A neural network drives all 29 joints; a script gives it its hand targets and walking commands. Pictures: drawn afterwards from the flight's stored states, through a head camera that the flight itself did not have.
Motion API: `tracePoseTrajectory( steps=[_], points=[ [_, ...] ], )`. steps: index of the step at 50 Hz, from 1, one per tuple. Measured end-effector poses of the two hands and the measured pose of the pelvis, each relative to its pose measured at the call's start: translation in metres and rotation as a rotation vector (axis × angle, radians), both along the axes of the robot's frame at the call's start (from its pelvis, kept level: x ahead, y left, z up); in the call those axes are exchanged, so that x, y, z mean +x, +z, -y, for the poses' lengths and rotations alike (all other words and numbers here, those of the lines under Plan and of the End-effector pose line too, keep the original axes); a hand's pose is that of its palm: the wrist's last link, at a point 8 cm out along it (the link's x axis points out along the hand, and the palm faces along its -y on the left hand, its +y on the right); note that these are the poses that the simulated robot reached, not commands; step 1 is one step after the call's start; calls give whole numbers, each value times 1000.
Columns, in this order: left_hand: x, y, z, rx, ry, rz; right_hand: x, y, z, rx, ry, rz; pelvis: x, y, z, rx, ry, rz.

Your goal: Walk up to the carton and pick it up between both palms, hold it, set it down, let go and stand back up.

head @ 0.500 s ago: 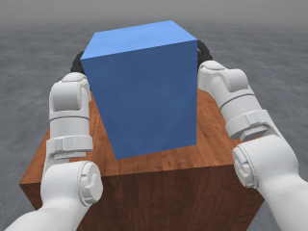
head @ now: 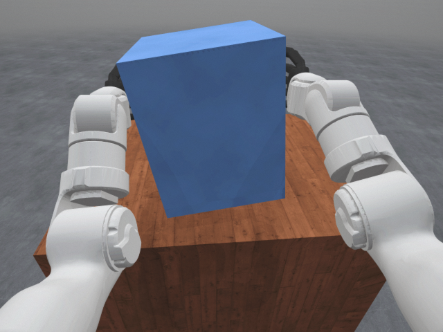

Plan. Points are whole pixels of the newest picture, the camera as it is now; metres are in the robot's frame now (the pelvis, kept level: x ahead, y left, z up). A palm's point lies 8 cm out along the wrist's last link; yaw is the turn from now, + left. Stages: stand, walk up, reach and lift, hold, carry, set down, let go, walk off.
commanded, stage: hold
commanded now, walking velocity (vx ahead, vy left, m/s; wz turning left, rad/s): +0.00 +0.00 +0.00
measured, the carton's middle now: (210, 114) +0.39 +0.01 +0.28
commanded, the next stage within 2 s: none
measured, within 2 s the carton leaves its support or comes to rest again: neither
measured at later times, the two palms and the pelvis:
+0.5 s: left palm (118, 106) +0.39 +0.16 +0.30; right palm (295, 92) +0.38 -0.13 +0.33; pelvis +0.00 +0.01 +0.00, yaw +0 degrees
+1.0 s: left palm (121, 90) +0.38 +0.15 +0.33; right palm (307, 83) +0.37 -0.14 +0.34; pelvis +0.00 +0.00 +0.00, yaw +0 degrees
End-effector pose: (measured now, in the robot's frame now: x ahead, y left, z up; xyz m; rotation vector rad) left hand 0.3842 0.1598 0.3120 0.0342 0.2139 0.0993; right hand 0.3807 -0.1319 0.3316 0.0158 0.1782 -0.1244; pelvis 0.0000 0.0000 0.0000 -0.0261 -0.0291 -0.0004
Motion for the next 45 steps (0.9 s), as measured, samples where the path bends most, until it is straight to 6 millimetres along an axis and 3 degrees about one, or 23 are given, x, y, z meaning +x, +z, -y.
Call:
tracePoseTrajectory(
  steps=[30, 35, 45],
  points=[
    [2, -6, 1, -8, 5, 9, 2, -5, 1, 1, -1, 0, 3, 0, -5, -4, -1, -2],
    [-4, 10, 6, -4, 10, 65, -5, 8, 6, 5, -1, 50, 5, 0, -4, -5, 4, -1],
    [-6, 19, 16, -6, -3, 44, -10, 13, 15, 1, -14, 24, 4, 0, 1, 2, -4, 21]
  ],
)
